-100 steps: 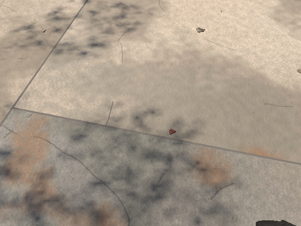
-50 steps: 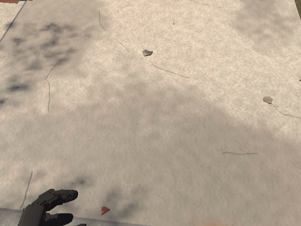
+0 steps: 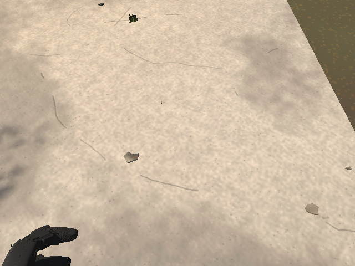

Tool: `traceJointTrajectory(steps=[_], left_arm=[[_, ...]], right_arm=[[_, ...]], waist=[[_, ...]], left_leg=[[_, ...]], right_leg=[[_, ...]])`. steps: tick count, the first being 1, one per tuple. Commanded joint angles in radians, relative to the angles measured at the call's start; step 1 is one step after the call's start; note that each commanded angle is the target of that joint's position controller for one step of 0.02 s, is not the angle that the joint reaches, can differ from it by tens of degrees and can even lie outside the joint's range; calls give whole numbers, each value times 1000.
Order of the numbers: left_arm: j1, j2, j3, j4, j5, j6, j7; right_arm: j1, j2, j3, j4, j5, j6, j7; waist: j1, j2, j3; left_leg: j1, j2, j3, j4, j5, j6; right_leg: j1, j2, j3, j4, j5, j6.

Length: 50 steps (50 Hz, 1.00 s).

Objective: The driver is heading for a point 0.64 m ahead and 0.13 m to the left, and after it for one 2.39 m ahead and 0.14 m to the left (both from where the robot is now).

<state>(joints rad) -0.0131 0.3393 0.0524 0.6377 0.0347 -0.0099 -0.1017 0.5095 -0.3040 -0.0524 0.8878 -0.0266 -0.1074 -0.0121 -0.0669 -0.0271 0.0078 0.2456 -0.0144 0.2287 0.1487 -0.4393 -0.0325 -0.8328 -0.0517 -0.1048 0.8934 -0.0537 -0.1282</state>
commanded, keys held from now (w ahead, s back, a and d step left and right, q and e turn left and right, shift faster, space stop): w+q+shift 0.46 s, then q+shift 0.10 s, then e+shift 0.44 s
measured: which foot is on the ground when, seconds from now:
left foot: down 0.00-0.08, up 0.10-0.50, down 0.52-0.98, up 1.00-1.00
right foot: up 0.00-0.06, down 0.08-0.50, up 0.52-0.96, down 0.98-1.00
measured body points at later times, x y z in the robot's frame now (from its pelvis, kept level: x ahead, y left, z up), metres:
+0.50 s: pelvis +0.47 +0.01 +0.00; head +0.50 +0.02 +0.45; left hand +0.41 +0.26 -0.14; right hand +0.68 -0.21 -0.11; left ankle +0.67 +0.09 -0.68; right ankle +0.24 -0.08 -0.69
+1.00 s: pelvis +0.81 +0.06 +0.00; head +0.84 +0.07 +0.45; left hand +0.88 +0.34 -0.10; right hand +1.01 -0.19 -0.10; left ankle +0.67 +0.07 -0.68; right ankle +0.95 +0.01 -0.71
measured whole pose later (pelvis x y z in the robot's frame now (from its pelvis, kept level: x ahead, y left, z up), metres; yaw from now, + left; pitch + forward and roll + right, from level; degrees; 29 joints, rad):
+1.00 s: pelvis +0.81 +0.06 +0.00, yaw +10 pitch +1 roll +1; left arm 0.23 0.27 0.05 0.70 0.00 -0.08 -0.04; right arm 0.12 -0.28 -0.05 0.76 -0.02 0.02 -0.08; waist 0.01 -0.02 0.06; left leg -0.19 -0.09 0.15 0.83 -0.45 0.05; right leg -0.51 0.04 -0.05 0.58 -0.08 -0.09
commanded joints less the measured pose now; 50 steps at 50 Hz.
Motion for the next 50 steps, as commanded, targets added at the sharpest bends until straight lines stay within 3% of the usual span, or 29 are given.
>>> traceJointTrajectory(steps=[1, 3, 4, 5, 6, 7, 8, 11, 15, 17, 20, 22, 24, 25, 26, 27, 28, 29, 30, 31, 32, 35, 38, 41, 43, 46, 48, 49, 50], left_arm=[[72, -20, -31, -26, 5, -12, 4], [436, 94, 17, 84, 15, -11, 44], [548, 177, 50, 121, 22, -8, 70], [458, 263, 64, 84, 46, -19, 81], [474, 236, 67, 51, 26, -19, 86], [424, 201, 59, 99, 23, -30, 97], [374, 132, 42, 115, 19, -44, 98], [306, 32, 11, 132, 5, -89, 93], [322, -5, 4, 178, -17, -130, 77], [324, -19, -2, 189, -18, -139, 80], [361, 14, -4, 205, -29, -142, 100], [385, 58, 1, 208, -27, -133, 125], [345, 130, 21, 186, -15, -98, 153], [293, 155, 30, 165, -10, -79, 157], [235, 158, 35, 151, -13, -67, 150], [213, 54, 13, 159, -14, -72, 117], [345, -43, -14, 64, -20, -85, 119], [376, -9, -32, 41, -24, -99, 126], [304, 57, -18, 14, -80, -138, 113], [294, 76, -5, 34, -97, -136, 116], [302, 84, 1, 57, -89, -116, 123], [319, 43, 4, 85, -67, -65, 123], [257, -16, -10, 70, -60, -56, 120], [143, -7, -6, 31, -64, -61, 98], [109, -4, -3, 7, -64, -64, 71], [222, 34, 22, 12, -53, -68, 40], [460, 84, 52, 60, -44, -70, 47], [595, 131, 72, 78, -37, -77, 65], [518, 185, 74, 44, -15, -73, 88]], right_arm=[[-61, -150, -9, -53, -1, -22, -7], [-119, -230, -21, -52, -5, 8, -18], [-130, -197, -15, -55, -5, 15, -12], [43, -9, 27, -96, 41, 13, 8], [-73, -124, 6, -124, 51, 1, -1], [-167, -116, 2, -149, 57, 0, 0], [-151, -90, 12, -135, 46, 7, 7], [-61, -25, 19, -65, 5, 77, 37], [-246, 9, 17, -113, 16, 99, 58], [-327, 16, 23, -140, 23, 87, 67], [-409, 25, 34, -175, 19, 71, 87], [-392, -2, 29, -165, 15, 71, 91], [-204, -62, 8, -112, 15, 78, 84], [-7, -104, -13, -57, 7, 80, 74], [179, -141, -38, -5, 3, 82, 51], [119, -159, -52, 2, 18, 83, 22], [35, -280, -76, -29, -10, 90, 24], [-8, -292, -90, -82, -4, 90, 22], [-116, -126, -45, -164, 24, 54, 37], [-236, -93, -31, -166, 38, 34, 45], [-289, -60, -15, -173, 41, 18, 45], [-282, -59, -4, -122, 21, -2, 33], [-289, -85, -10, -109, 9, 0, -4], [-290, -101, -14, -120, 23, 39, -44], [-286, -97, -14, -122, 18, 71, -63], [-343, -93, -18, -154, 11, 108, -79], [-445, -91, -21, -204, 12, 125, -85], [-497, -87, -15, -230, 12, 124, -75], [-424, 35, 6, -258, -30, 123, -41]], waist=[[139, 121, 73], [343, 147, -123], [378, 88, -189], [181, -242, -371], [271, -30, -476], [217, -1, -241], [152, 55, -66], [40, 18, 41], [37, -8, 157], [44, -33, 156], [49, 6, 148], [32, -21, 86], [-76, -74, -29], [-169, -74, -114], [-256, -31, -167], [-187, 134, -68], [-4, 317, -137], [-21, 154, -353], [-8, 6, -284], [70, -116, -116], [94, -134, -56], [116, -34, 30], [84, 54, -17], [16, 71, -56], [-6, 90, -62], [46, 121, -79], [167, 114, -140], [259, -5, -168], [115, -312, -156]], left_leg=[[-328, 256, -16, 72, 1453, 97], [-379, 280, -42, 545, 1505, 131], [-553, 188, -47, 938, 1023, 130], [-871, 21, -151, 1431, -72, 97], [-922, -14, -357, 1502, 25, 130], [-997, 39, -338, 1448, 124, 126], [-973, 96, -312, 1337, 165, 125], [-819, 158, -321, 1214, 188, 105], [-936, 159, -261, 1013, 377, 107], [-930, 133, -188, 874, 500, 120], [-869, 89, -85, 641, 612, 157], [-777, 3, -18, 559, 632, 182], [-582, -84, 6, 545, 523, 197], [-379, -113, -21, 544, 478, 218], [-182, -79, -124, 464, 486, 266], [-129, -15, -227, 411, 558, 288], [100, 196, -637, 495, 1148, 462], [187, 323, -859, 322, 924, 543], [55, 308, -900, 178, 572, 496], [-188, 306, -798, 130, 535, 431], [-340, 302, -718, 123, 669, 395], [-618, 159, -385, 97, 938, 270], [-523, 67, -187, 111, 1113, 165], [-328, 69, -129, 151, 1009, 105], [-260, 98, -114, 198, 949, 94], [-261, 150, -101, 354, 1060, 97], [-367, 143, -94, 633, 1167, 72], [-509, 41, -90, 929, 804, 37], [-891, -191, -152, 1304, -195, -50]], right_leg=[[468, 137, -73, -106, -13, -53], [893, 167, 24, -207, -137, -95], [1123, 73, 142, -261, -230, -110], [1368, -340, 665, -336, -297, -179], [1298, -354, 834, -491, -374, -179], [1120, -318, 695, -557, -375, -142], [906, -295, 582, -606, -318, -116], [609, -213, 333, -718, -282, -49], [588, -91, 16, -811, 42, 56], [617, -50, -91, -821, 222, 69], [735, -83, -170, -818, 542, 94], [866, -100, -188, -727, 899, 116], [935, -127, -180, -451, 1223, 132], [875, -141, -160, -190, 1243, 130], [752, -128, -136, 159, 1008, 129], [524, 62, -110, 523, -107, 132], [143, 153, 12, 867, -522, 191], [70, 114, 180, 888, -449, 153], [113, 97, 267, 780, -435, 125], [140, 34, 232, 667, -355, 120], [212, -12, 224, 601, -326, 134], [405, -55, 184, 317, -255, 153], [386, -4, 128, 49, -49, 164], [298, 18, 75, -186, 168, 186], [268, 19, 52, -263, 214, 188], [332, 65, 2, -265, 88, 142], [542, 109, 18, -315, 26, 59], [726, 54, 151, -447, 296, -9], [936, -153, 572, -398, 704, -186]])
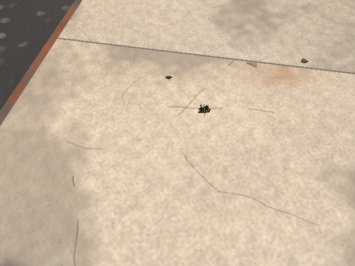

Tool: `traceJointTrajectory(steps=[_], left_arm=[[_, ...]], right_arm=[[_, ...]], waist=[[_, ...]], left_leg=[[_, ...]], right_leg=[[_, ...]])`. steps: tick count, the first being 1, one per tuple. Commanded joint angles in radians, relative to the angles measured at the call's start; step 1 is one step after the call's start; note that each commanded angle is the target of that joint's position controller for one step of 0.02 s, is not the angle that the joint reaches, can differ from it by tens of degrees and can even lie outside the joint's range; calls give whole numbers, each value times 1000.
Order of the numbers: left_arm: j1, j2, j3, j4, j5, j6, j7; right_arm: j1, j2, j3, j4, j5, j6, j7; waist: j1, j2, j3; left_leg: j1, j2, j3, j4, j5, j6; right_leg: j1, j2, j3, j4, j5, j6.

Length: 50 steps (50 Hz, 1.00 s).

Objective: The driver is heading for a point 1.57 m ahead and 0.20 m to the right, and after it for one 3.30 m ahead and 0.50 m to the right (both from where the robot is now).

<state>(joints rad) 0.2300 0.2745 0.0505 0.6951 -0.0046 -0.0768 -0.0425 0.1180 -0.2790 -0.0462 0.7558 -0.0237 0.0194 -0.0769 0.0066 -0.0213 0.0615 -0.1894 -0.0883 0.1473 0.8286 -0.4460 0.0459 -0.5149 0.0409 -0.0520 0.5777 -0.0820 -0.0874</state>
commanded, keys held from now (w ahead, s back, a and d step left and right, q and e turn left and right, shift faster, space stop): e+shift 0.26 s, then shift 0.08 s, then q+shift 0.54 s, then shift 0.10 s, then e+shift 0.02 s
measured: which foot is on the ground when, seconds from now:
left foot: up 0.00-0.38, down 0.40-0.76, up 0.78-1.00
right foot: down 0.00-0.40, up 0.42-0.74, down 0.76-1.00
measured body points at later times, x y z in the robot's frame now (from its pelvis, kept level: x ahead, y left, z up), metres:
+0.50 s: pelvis +0.12 +0.06 +0.03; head +0.14 +0.07 +0.47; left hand +0.40 +0.24 -0.06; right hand +0.14 -0.24 -0.07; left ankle +0.20 +0.15 -0.71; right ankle +0.09 -0.07 -0.68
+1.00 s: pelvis +0.12 +0.04 +0.03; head +0.15 +0.03 +0.48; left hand +0.27 +0.32 -0.06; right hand +0.26 -0.26 -0.07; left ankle +0.13 +0.20 -0.64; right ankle +0.07 -0.06 -0.71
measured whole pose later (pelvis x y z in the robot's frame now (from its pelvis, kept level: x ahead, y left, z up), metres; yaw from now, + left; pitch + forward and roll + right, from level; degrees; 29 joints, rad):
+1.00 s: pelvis +0.12 +0.04 +0.03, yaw +2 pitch +2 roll +0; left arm 0.15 0.25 0.07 0.69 0.01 0.01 0.04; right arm 0.22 -0.35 -0.11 0.64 0.02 0.06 -0.02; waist 0.00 0.04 0.04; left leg -0.57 0.00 -0.09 1.07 -0.38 -0.11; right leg -0.14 0.01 -0.04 0.41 -0.30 -0.04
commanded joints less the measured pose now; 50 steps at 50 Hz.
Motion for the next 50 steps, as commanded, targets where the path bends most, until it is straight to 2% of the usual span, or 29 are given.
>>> traceJointTrajectory(steps=[1, 2, 3, 4, 5, 7, 9, 11, 17, 19, 20, 21, 22, 23, 24, 25, 26, 27, 31, 36, 37, 38, 39, 40, 41, 42, 44, 47, 50], left_arm=[[152, 290, 80, -82, 59, -8, 34], [48, 245, 80, -142, 45, 4, 42], [-5, 180, 62, -155, 9, 21, 51], [-22, 153, 50, -165, -15, 33, 59], [-31, 155, 52, -170, -22, 46, 64], [-41, 157, 61, -182, -11, 72, 72], [3, 184, 76, -172, -7, 90, 86], [6, 197, 87, -173, -13, 106, 95], [-28, 158, 79, -194, -9, 133, 93], [-26, 108, 54, -188, -5, 131, 89], [34, 45, 30, -176, 17, 129, 84], [34, 63, 33, -196, 20, 118, 79], [45, 113, 44, -173, 32, 104, 78], [24, 140, 51, -149, 30, 100, 73], [-14, 132, 53, -139, 33, 97, 73], [-64, 129, 55, -156, 34, 91, 76], [-92, 113, 52, -160, 24, 86, 75], [-110, 99, 47, -162, 13, 82, 76], [-138, 76, 45, -145, -17, 72, 86], [-86, 88, 55, -89, -28, 47, 64], [-41, 98, 63, -62, -26, 47, 61], [-30, 129, 73, -49, -20, 52, 63], [-73, 189, 79, -68, 4, 64, 67], [-118, 198, 82, -84, 60, 61, 59], [-169, 153, 72, -101, 57, 55, 63], [-208, 107, 59, -107, 43, 53, 72], [-212, 86, 47, -104, 12, 57, 87], [-106, 116, 49, -74, 17, 72, 91], [-48, 159, 57, -45, 11, 86, 81]], right_arm=[[124, -39, 6, -123, 4, -29, 55], [68, -126, -8, -121, 29, -42, 66], [-16, -134, -14, -139, 18, -43, 69], [-44, -119, -14, -145, 4, -34, 63], [-50, -99, -12, -154, 1, -26, 63], [-51, -61, -7, -142, 12, -22, 65], [-55, -37, -4, -133, 20, -28, 57], [-50, -45, -8, -123, 29, -29, 51], [-40, -78, -28, -101, 30, -51, 63], [6, -84, -32, -83, 12, -63, 75], [-27, -120, -32, -109, -16, -62, 75], [-62, -130, -26, -108, -54, -57, 73], [-107, -67, -8, -131, -50, -62, 74], [-121, -40, 1, -134, -20, -60, 76], [-105, -77, -10, -131, 11, -52, 75], [-74, -151, -36, -131, 38, -42, 72], [-22, -206, -57, -122, 47, -30, 66], [24, -221, -68, -118, 46, -20, 62], [75, -188, -80, -128, 50, 1, 50], [54, -185, -101, -153, 71, 23, 34], [31, -178, -100, -165, 82, 25, 30], [49, -149, -93, -169, 81, 28, 28], [117, -84, -76, -168, 68, 30, 32], [118, -157, -101, -189, 63, 14, 37], [133, -229, -121, -171, 52, 10, 43], [149, -236, -126, -150, 51, 16, 45], [172, -172, -108, -138, 44, 33, 48], [59, -118, -74, -198, 50, 25, 57], [-4, -83, -47, -235, 35, 18, 66]], waist=[[-1, -263, -462], [4, -106, -400], [-12, 59, -239], [-27, 120, -205], [-40, 96, -169], [-42, 26, -130], [-22, -27, -183], [-10, -78, -224], [23, -178, -226], [9, -142, -234], [48, 40, -228], [89, 295, -143], [82, 261, -130], [73, 173, -115], [53, 132, -100], [23, 134, -74], [2, 132, -69], [-14, 138, -78], [-31, 222, -142], [2, 231, -205], [26, 221, -211], [17, 177, -218], [-38, -84, -212], [-42, -230, -143], [-57, -147, -113], [-69, -89, -102], [-60, -96, -86], [11, -87, -65], [49, -93, -81]], left_leg=[[-530, -108, -344, 796, -186, -126], [-532, -44, -376, 768, -100, -93], [-538, -11, -345, 670, -31, -79], [-509, 21, -327, 576, 4, -76], [-455, 31, -320, 454, 21, -78], [-369, 14, -274, 212, 48, -97], [-317, -7, -270, 78, 61, -126], [-281, -10, -285, -6, 129, -136], [-179, 22, -273, -244, 209, -98], [-34, 87, -285, -419, 378, -45], [21, 264, -480, -503, 446, 19], [-90, 381, -703, -581, 487, 181], [-146, 401, -780, -600, 392, 231], [-138, 341, -685, -563, 332, 193], [-116, 272, -624, -536, 300, 150], [-68, 250, -640, -511, 316, 135], [-33, 233, -646, -491, 367, 133], [0, 217, -652, -484, 397, 131], [125, 196, -710, -473, 476, 127], [125, 169, -760, -454, 518, 104], [51, 140, -737, -437, 455, 75], [-94, 87, -686, -377, 295, 32], [-296, -42, -508, -166, -16, -18], [-445, -53, -411, 12, -173, -66], [-446, 20, -379, 174, -120, -98], [-442, 33, -353, 236, -48, -109], [-495, 52, -311, 369, 51, -132], [-532, 91, -223, 320, 82, -166], [-472, 105, -211, 163, 52, -167]], right_leg=[[736, -391, 890, -222, 444, -380], [638, -367, 830, -247, 173, -334], [465, -290, 711, -275, 51, -268], [369, -249, 645, -287, -24, -227], [282, -191, 589, -296, -69, -197], [204, -96, 490, -287, -16, -148], [238, -92, 490, -255, 123, -144], [263, -93, 506, -236, 105, -121], [295, -93, 561, -165, 13, -66], [254, -56, 511, -85, -36, -29], [196, 30, 407, 72, -290, 23], [130, 126, 288, 175, -513, 92], [155, 41, 309, 296, -502, 141], [164, 6, 275, 302, -435, 164], [148, 6, 228, 264, -406, 179], [88, 6, 202, 254, -384, 186], [60, 22, 181, 254, -396, 189], [55, 42, 167, 239, -413, 191], [77, 71, 177, 124, -401, 180], [255, 72, 187, -158, -253, 138], [368, 44, 174, -277, -130, 121], [518, -46, 211, -303, -45, 91], [618, -257, 405, -285, 117, -7], [498, -424, 525, -274, 328, -125], [467, -427, 447, -269, 381, -146], [450, -350, 338, -246, 355, -105], [467, -279, 216, -204, 430, -76], [493, -274, 173, -214, 523, -132], [526, -290, 184, -208, 499, -161]])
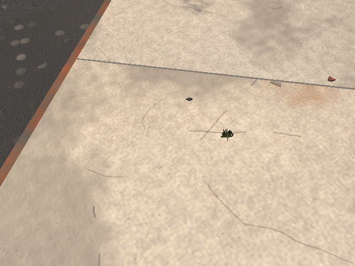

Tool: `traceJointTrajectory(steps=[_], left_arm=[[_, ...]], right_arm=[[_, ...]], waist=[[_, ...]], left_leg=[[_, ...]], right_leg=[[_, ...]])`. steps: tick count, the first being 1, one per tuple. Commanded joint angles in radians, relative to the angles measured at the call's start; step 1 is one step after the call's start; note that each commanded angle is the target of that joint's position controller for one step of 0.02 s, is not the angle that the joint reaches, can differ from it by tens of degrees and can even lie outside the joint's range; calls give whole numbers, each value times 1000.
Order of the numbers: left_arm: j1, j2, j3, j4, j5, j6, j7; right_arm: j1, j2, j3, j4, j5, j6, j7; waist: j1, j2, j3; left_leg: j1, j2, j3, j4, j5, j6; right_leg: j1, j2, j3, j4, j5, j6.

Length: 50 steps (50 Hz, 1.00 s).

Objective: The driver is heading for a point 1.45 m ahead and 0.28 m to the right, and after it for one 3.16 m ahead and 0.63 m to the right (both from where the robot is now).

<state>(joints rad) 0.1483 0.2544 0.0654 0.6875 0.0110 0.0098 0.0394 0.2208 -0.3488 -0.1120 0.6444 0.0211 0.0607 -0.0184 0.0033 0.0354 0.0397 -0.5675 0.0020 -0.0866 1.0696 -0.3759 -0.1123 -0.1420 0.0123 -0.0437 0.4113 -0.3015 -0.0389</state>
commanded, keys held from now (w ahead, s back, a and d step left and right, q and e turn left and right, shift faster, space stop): e+shift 0.26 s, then w+e+shift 0.06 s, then e+shift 0.22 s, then shift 0.06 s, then q+shift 0.26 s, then w+q+shift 0.14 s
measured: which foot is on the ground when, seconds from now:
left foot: up 0.00-0.12, down 0.14-0.56, up 0.58-1.00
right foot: down 0.00-0.16, up 0.18-0.56, down 0.58-1.00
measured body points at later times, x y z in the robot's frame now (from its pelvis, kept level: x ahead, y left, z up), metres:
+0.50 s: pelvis +0.02 +0.02 +0.00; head +0.04 -0.01 +0.44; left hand +0.23 +0.26 -0.09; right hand +0.08 -0.29 -0.11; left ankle +0.02 +0.17 -0.74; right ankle +0.02 -0.11 -0.71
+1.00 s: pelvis +0.08 -0.06 +0.00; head +0.09 -0.07 +0.45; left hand +0.28 +0.16 -0.09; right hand +0.11 -0.36 -0.11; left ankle +0.15 +0.09 -0.67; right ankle +0.01 -0.11 -0.74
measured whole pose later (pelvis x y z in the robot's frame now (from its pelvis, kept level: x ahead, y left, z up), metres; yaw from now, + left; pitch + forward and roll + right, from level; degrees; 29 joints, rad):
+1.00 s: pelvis +0.08 -0.06 +0.00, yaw -13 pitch +1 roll +0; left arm 0.19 0.24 0.05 0.70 0.01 -0.03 0.04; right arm 0.25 -0.29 -0.09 0.73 0.04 0.04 0.00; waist -0.01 0.01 0.01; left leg -0.58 0.09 -0.01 1.03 -0.25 -0.07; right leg -0.08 -0.01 -0.25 0.31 -0.26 -0.07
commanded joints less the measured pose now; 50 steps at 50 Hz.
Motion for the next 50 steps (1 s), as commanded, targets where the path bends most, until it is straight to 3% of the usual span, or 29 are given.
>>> traceJointTrajectory(steps=[1, 4, 6, 7, 8, 9, 10, 11, 13, 15, 16, 19, 21, 24, 27, 28, 29, 30, 31, 32, 34, 36, 38, 39, 41, 43, 44, 47, 50], left_arm=[[28, 189, 42, -30, -10, 0, -9], [10, 156, 20, -3, -28, -18, -39], [11, 210, 32, 9, -54, -26, -49], [37, 215, 33, 16, -55, -37, -50], [33, 174, 18, -7, -27, -50, -54], [105, 108, -2, -6, -24, -59, -56], [53, 159, 13, -4, -47, -48, -47], [51, 203, 36, 0, -61, -30, -42], [107, 167, 42, 22, -52, 19, -19], [98, 144, 36, -5, -39, 37, -21], [77, 139, 35, -28, -39, 34, -28], [10, 120, 33, -80, -33, 29, -40], [16, 94, 24, -100, -25, 31, -54], [37, 120, 34, -122, -32, 52, -67], [91, 139, 54, -132, -35, 69, -66], [151, 170, 72, -117, -28, 67, -55], [244, 291, 111, -109, -28, 59, -35], [221, 398, 116, -158, -3, 32, -33], [213, 309, 87, -167, 9, -1, -51], [186, 261, 63, -151, 8, -19, -51], [78, 159, 26, -130, -15, -21, -38], [16, 93, -7, -120, 13, -32, -26], [-5, 92, -8, -111, 37, -45, -15], [-10, 116, 0, -106, 37, -44, -8], [5, 157, 17, -91, 26, -28, 8], [10, 153, 20, -85, 21, -11, 16], [41, 157, 27, -79, 14, -11, 14], [91, 164, 38, -43, -5, -35, 5], [122, 147, 44, -10, -5, -64, 1]], right_arm=[[-112, 3, 29, -128, -17, -26, 8], [-78, 21, 37, -98, -28, -30, -2], [-45, -28, 18, -87, -22, -33, -12], [-26, -86, 3, -91, -20, -35, -22], [37, -156, -13, -99, -33, -31, -39], [52, -204, -27, -83, -46, -14, -48], [68, -136, -17, -86, -52, -12, -40], [36, -94, 0, -92, -58, -19, -32], [-112, -48, 13, -102, -36, -37, -31], [-83, -54, 5, -75, -21, -58, -32], [-74, -57, 3, -65, -16, -71, -32], [-93, -52, 2, -55, -38, -90, -38], [-114, -84, -11, -50, -35, -93, -27], [-131, -115, -26, -41, -16, -91, -2], [-155, -114, -31, -27, 16, -81, 16], [-106, -83, -24, -5, 17, -78, 21], [-74, -38, -8, -9, -11, -75, 25], [-122, 11, 17, -91, -45, -77, 12], [-151, -67, -1, -61, -24, -74, 6], [-146, -74, -1, -45, 1, -69, 3], [-97, -60, 5, 10, -18, -58, -9], [-9, -40, 8, 75, -11, -42, -1], [-10, -37, 9, 82, 5, -34, -1], [-33, -43, 8, 67, 5, -33, -4], [-64, -56, 6, 37, 2, -30, -4], [-65, -53, 4, 19, 4, -22, 1], [-68, -47, 6, 10, 7, -19, 7], [-91, -54, -2, -20, 14, -26, 20], [-95, -27, -2, -22, 19, -53, 31]], waist=[[46, -153, -65], [15, -185, -80], [-23, -195, -54], [-25, -169, -78], [-35, -57, -182], [-17, 178, -271], [-82, 204, -284], [-74, 147, -225], [1, 134, -117], [-12, 161, -96], [-21, 176, -79], [-26, 94, -24], [-13, 86, -34], [-1, 89, -44], [44, 62, -68], [61, -4, -91], [90, -261, -98], [48, -446, -151], [108, -243, -224], [82, -214, -179], [22, -145, -143], [-20, -157, -157], [-11, -135, -125], [-5, -138, -98], [15, -148, -68], [25, -134, -49], [48, -126, -60], [64, -117, -10], [67, -90, 17]], left_leg=[[-29, 14, 31, -149, -35, 0], [228, -10, 83, -419, 26, 22], [366, -55, 109, -677, 246, 60], [485, -4, 47, -725, 383, 91], [682, 161, -70, -632, 757, 147], [809, 364, -187, -555, 1017, 306], [728, 431, -250, -623, 965, 414], [650, 404, -198, -659, 853, 417], [485, 312, -45, -715, 614, 336], [441, 294, -31, -846, 39, 302], [440, 307, -52, -895, -129, 294], [455, 324, 41, -890, 51, 286], [425, 326, 129, -860, 192, 287], [395, 348, 185, -805, 278, 281], [390, 347, 245, -646, 317, 210], [328, 292, 286, -494, 300, 163], [122, 181, 358, -159, 87, 74], [-176, 10, 235, 145, -351, 14], [-181, 38, 79, 260, -326, 31], [-175, 64, 75, 256, -239, 58], [-107, 114, 59, 136, -72, 69], [55, 100, 57, 108, 67, 52], [91, 72, 23, 31, 110, 33], [67, 66, 23, -12, 119, 27], [-6, 72, 39, -46, 106, 11], [-57, 93, 47, -52, 83, -3], [-103, 110, 51, -46, 90, -2], [-286, 135, 27, -30, 104, 28], [-385, 147, 21, -34, 163, 63]], right_leg=[[126, -258, 174, -39, 714, -212], [21, -211, 178, -27, 687, -185], [-20, -197, 217, 18, 667, -144], [-73, -178, 230, 45, 579, -91], [-182, -128, 199, 152, 330, -25], [-357, -41, 100, 304, -109, 45], [-410, -11, 64, 545, -415, 95], [-453, -32, 87, 739, -415, 110], [-450, -66, 88, 788, -284, 133], [-475, -100, 40, 777, -132, 133], [-505, -109, 29, 762, -97, 126], [-506, -135, 44, 610, -54, 114], [-413, -146, 27, 502, -44, 102], [-309, -128, -23, 415, -39, 79], [-183, -75, -80, 250, 34, 25], [-52, -30, -61, 167, 85, -14], [128, -144, 172, 26, 418, -94], [193, -391, 645, -58, 505, -320], [163, -440, 590, -94, 472, -350], [110, -405, 464, -88, 418, -300], [46, -305, 287, -75, 370, -184], [-38, -256, 139, -94, 477, -154], [-50, -251, 54, -117, 484, -149], [-31, -256, 39, -127, 470, -148], [38, -293, 46, -144, 439, -165], [80, -327, 52, -158, 382, -185], [119, -352, 80, -204, 175, -194], [236, -417, 180, -312, -208, -186], [337, -397, 99, -320, -168, -141]])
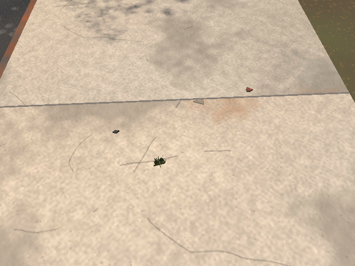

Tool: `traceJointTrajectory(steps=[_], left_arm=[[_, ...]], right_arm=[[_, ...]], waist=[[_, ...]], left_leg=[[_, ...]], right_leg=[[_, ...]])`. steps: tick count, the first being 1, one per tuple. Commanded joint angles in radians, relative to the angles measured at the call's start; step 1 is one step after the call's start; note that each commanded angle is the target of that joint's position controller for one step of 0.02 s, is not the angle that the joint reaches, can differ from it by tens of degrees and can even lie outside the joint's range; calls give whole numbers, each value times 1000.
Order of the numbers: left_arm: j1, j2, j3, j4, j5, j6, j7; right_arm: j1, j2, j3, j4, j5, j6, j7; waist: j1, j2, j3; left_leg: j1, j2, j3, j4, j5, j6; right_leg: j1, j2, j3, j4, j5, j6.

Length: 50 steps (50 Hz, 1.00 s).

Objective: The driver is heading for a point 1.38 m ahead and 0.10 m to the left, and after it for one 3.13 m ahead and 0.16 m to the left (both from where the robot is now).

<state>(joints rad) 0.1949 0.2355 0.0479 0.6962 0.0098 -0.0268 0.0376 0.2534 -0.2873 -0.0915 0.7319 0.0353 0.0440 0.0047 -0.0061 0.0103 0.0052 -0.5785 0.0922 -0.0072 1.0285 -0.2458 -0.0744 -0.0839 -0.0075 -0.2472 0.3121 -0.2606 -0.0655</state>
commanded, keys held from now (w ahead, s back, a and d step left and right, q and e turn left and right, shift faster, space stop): w+q+shift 0.22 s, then w+shift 0.06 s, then w+e+shift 0.62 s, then e+shift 0.10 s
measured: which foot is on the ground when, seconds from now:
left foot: up 0.00-0.32, down 0.34-0.80, up 0.82-1.00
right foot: down 0.00-0.34, up 0.36-0.82, down 0.84-1.00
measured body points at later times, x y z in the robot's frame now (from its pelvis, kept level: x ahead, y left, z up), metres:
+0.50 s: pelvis +0.29 +0.15 -0.02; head +0.31 +0.16 +0.43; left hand +0.26 +0.41 -0.16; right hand +0.45 -0.09 -0.14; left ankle +0.29 +0.20 -0.75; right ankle +0.23 -0.04 -0.63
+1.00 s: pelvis +0.72 +0.21 -0.02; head +0.74 +0.23 +0.42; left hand +0.72 +0.50 -0.17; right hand +0.91 -0.03 -0.09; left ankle +0.72 +0.40 -0.64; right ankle +0.71 +0.21 -0.75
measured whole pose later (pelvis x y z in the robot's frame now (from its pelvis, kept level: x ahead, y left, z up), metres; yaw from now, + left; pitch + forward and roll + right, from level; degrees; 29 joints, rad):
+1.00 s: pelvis +0.72 +0.21 -0.02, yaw -11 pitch -1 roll -1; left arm 0.45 0.30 0.07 0.95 0.02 -0.02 0.00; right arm 0.04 -0.20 0.03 0.67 -0.06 -0.10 0.00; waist 0.06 -0.01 0.05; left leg -0.55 0.07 -0.14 1.35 -0.34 -0.05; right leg -0.22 0.23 0.00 0.54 -0.29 -0.20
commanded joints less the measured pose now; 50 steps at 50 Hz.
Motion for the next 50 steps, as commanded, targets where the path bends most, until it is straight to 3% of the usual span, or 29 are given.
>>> traceJointTrajectory(steps=[1, 4, 5, 9, 12, 15, 16, 17, 18, 19, 20, 21, 22, 24, 25, 27, 30, 34, 37, 39, 41, 42, 43, 44, 45, 46, 47, 48, 50], left_arm=[[81, 163, 64, -11, -2, -36, 0], [90, 169, 72, 11, 2, -49, -11], [178, 136, 54, 51, 39, -50, -30], [213, 150, 50, 94, 38, -64, -34], [236, 162, 45, 128, 36, -58, -26], [232, 231, 45, 159, 24, -45, -18], [220, 263, 47, 164, 20, -38, -22], [176, 267, 42, 154, 12, -34, -27], [220, 111, 7, 107, 3, -34, -47], [191, 121, 6, 54, -20, -52, -49], [53, 166, 18, 30, -38, -57, -46], [104, 133, 9, 45, -40, -63, -44], [152, 130, 9, 85, -25, -58, -46], [250, 97, 6, 146, 2, -16, -61], [243, 92, 10, 154, -2, -1, -71], [189, 63, 10, 151, -7, 17, -86], [36, 47, 3, 110, -20, 16, -96], [-105, 45, -13, 50, -10, 2, -110], [-80, 74, -18, 43, -8, 6, -113], [92, 138, 2, 85, -6, 24, -106], [514, 242, 57, 205, -1, 32, -84], [537, 251, 76, 235, -26, 23, -64], [414, 260, 74, 238, -26, 25, -59], [325, 285, 70, 195, 1, 20, -56], [293, 237, 68, 167, 13, 17, -47], [239, 188, 58, 161, 23, 10, -39], [190, 187, 52, 156, 18, -1, -33], [164, 207, 51, 139, 9, -21, -27], [151, 219, 48, 134, -1, -47, -33]], right_arm=[[-128, -75, -19, -110, 9, -45, 13], [-148, -45, -7, -118, 18, -59, 31], [-199, -45, -3, -114, -107, -17, 63], [-278, -31, 12, -151, -66, -10, 104], [-321, -35, 26, -163, -68, -17, 101], [-161, -59, 18, -112, -70, -25, 70], [6, -93, -1, -59, -71, -34, 55], [237, -142, -31, 25, -84, -42, 38], [238, -269, -59, 47, -106, -46, 20], [244, -324, -64, 6, -89, -54, 15], [167, -267, -52, 14, -97, -57, 9], [144, -221, -38, 40, -97, -72, 1], [77, -153, -19, 44, -96, -92, 4], [23, -65, 13, 54, -79, -123, 6], [37, -40, 21, 69, -73, -138, 8], [68, -53, 19, 102, -57, -159, 13], [115, -27, 29, 128, -60, -172, 20], [185, -27, 47, 163, -57, -169, -6], [148, -90, 47, 152, -55, -163, -45], [99, -159, 29, 133, -61, -144, -77], [-63, -210, 7, 77, -75, -115, -77], [-129, -150, 13, 72, -65, -107, -45], [-170, 17, 64, -2, -89, -133, -25], [-67, 42, 84, -109, -61, -158, -12], [-67, -16, 92, -112, -82, -186, -3], [-76, -72, 80, -91, -81, -193, 1], [-89, -79, 80, -88, -95, -181, -2], [-69, -81, 84, -82, -106, -156, -5], [-109, -78, 91, -103, -100, -117, -6]], waist=[[77, -64, 53], [77, -56, 78], [105, -13, 93], [90, -86, 165], [65, -78, 182], [-52, -120, 69], [-135, -131, -7], [-257, -89, -107], [-172, 195, -185], [-170, 172, -374], [-180, 8, -192], [-106, 8, -55], [-42, -36, 1], [30, 29, 33], [35, 21, 57], [39, 20, 116], [6, 54, 170], [-7, 39, 170], [58, 79, 92], [168, 129, -12], [384, 96, -142], [379, -82, -85], [225, -252, 37], [92, -237, -121], [85, -77, -101], [31, 67, 33], [-21, 116, 97], [-55, 138, 121], [-68, 139, 139]], left_leg=[[-377, 62, -51, 1, 59, 37], [-357, 75, -17, -36, 118, 63], [-351, 25, 76, -26, 96, 77], [-346, 53, 91, -91, 138, 150], [-275, 21, 143, -178, 71, 212], [123, -137, 209, -253, -64, 288], [347, -183, 183, -287, -92, 308], [679, -193, 113, -400, -46, 321], [971, 91, -310, -521, -428, 330], [993, 271, -790, -746, -652, 346], [847, 274, -634, -806, -514, 289], [685, 274, -495, -804, -380, 277], [565, 224, -386, -817, -281, 240], [421, 168, -221, -869, -183, 186], [406, 145, -165, -892, -129, 156], [417, 108, -25, -923, 8, 93], [427, 35, 166, -951, 280, 42], [587, 35, 277, -931, 755, 34], [642, 65, 322, -817, 1301, 13], [689, 115, 310, -593, 1568, 19], [495, 122, 253, -9, 1431, 49], [283, -60, 254, 454, 440, 76], [-87, -184, 139, 753, -234, 87], [-315, -174, -67, 792, -245, 59], [-348, -120, -125, 667, -189, 83], [-311, -77, -112, 555, -122, 76], [-247, -53, -104, 468, -120, 52], [-168, -29, -95, 379, -119, 25], [26, -9, -28, 125, -88, -18]], right_leg=[[288, -362, 262, -218, -174, -101], [269, -333, 161, -223, -105, -84], [249, -315, 106, -215, -125, -69], [232, -326, 24, -224, -50, -40], [264, -322, -71, -182, 249, -32], [198, -327, -120, 50, 1041, -41], [119, -341, -104, 238, 1142, -60], [-70, -298, -102, 539, 983, -49], [-476, -137, -59, 965, -64, -2], [-580, 7, 268, 1202, -256, -1], [-675, -6, 367, 1220, -84, -13], [-659, -60, 339, 1170, -15, -22], [-598, -113, 335, 1086, 36, -23], [-485, -147, 345, 1022, 88, -8], [-488, -151, 352, 1006, 105, -6], [-578, -147, 343, 975, 163, -2], [-646, -107, 260, 845, 289, -15], [-703, -48, 110, 662, 338, -51], [-474, 43, 8, 472, 341, -91], [-275, 98, -1, 454, 269, -119], [130, 78, 142, 379, 149, -216], [236, 28, 234, 231, 170, -275], [240, -7, 421, 369, 400, -293], [385, -150, 850, 194, 190, -464], [320, -228, 1038, -42, -157, -446], [144, -217, 989, -111, -149, -391], [4, -179, 904, -99, 48, -357], [-110, -143, 808, -82, 270, -337], [-326, -53, 630, -78, 615, -288]])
